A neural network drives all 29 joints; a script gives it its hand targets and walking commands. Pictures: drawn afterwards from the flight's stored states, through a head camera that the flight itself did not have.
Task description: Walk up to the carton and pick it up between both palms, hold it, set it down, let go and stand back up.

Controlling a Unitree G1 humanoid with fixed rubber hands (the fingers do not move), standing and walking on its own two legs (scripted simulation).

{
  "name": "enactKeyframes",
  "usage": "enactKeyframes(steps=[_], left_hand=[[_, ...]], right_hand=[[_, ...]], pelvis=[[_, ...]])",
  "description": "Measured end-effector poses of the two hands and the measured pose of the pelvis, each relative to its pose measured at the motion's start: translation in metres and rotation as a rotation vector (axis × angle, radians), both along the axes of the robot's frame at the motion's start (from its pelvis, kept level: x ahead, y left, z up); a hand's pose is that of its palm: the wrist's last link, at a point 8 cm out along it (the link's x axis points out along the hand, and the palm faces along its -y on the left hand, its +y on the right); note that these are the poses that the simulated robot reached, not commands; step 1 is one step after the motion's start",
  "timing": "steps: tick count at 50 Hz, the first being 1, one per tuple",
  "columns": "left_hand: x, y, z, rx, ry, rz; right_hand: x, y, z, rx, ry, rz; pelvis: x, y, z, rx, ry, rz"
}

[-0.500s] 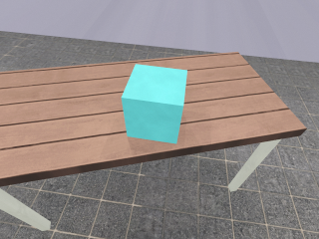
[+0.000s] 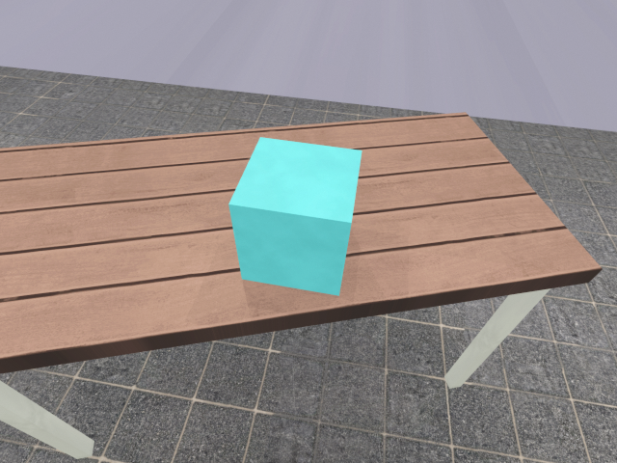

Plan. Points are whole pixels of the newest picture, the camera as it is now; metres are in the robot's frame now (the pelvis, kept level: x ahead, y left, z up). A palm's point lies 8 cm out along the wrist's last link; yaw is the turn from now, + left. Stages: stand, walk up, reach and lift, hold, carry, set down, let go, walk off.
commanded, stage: walk up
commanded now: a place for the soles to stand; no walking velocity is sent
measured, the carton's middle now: (299, 216) +0.51 +0.00 +0.01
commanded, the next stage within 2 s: none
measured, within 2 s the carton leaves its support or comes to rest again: neither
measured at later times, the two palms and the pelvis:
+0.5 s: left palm out of the picture +0.06 +0.23 -0.12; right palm out of the picture +0.03 -0.27 -0.12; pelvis +0.01 -0.02 +0.00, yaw +0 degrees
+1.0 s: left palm out of the picture +0.15 +0.21 -0.14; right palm out of the picture +0.13 -0.30 -0.13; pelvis +0.07 -0.04 -0.01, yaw +2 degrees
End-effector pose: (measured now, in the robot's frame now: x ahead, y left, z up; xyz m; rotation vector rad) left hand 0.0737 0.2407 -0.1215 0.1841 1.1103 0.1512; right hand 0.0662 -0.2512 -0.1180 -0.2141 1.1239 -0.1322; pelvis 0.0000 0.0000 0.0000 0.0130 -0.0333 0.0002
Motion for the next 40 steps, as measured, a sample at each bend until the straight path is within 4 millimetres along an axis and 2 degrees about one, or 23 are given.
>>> enactKeyframes(steps=[9,21,24,28,33,36,40], left_hand=[[0.011,-0.006,0.002,-0.005,-0.016,-0.012],[-0.006,-0.009,0.001,0.001,0.033,0.008],[-0.013,-0.009,-0.002,0.002,0.06,0.004],[-0.016,-0.014,-0.004,0.009,0.116,-0.025],[-0.001,-0.028,-0.005,0.02,0.084,-0.014],[0.008,-0.035,-0.007,0.038,0.067,0.01],[0.017,-0.038,-0.009,0.045,0.077,0.017]], right_hand=[[-0.006,-0.008,0.001,-0.001,0.017,-0.014],[-0.029,-0.014,-0.003,0.001,0.092,-0.017],[-0.036,-0.019,-0.005,-0.017,0.092,-0.014],[-0.055,-0.032,-0.01,-0.038,0.133,-0.053],[-0.075,-0.052,-0.021,-0.023,0.251,-0.091],[-0.07,-0.059,-0.027,-0.017,0.307,-0.086],[-0.042,-0.061,-0.027,-0.034,0.288,-0.053]], pelvis=[[0.002,-0.006,0.002,0.002,-0.006,0.011],[0.002,-0.012,0.005,0.003,-0.011,0.025],[0.008,-0.014,0.002,0.007,-0.012,0.013],[0.017,-0.023,0.0,0.017,-0.019,-0.019],[0.036,-0.041,-0.008,0.009,-0.029,-0.028],[0.044,-0.046,-0.012,-0.014,-0.027,-0.025],[0.052,-0.046,-0.013,-0.031,-0.025,-0.008]])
